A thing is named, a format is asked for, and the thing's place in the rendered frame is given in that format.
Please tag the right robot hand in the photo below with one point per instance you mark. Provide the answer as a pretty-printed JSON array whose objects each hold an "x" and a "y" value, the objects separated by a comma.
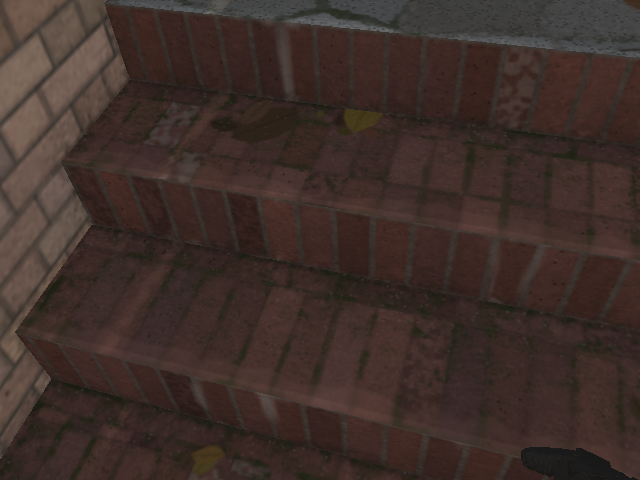
[{"x": 565, "y": 464}]

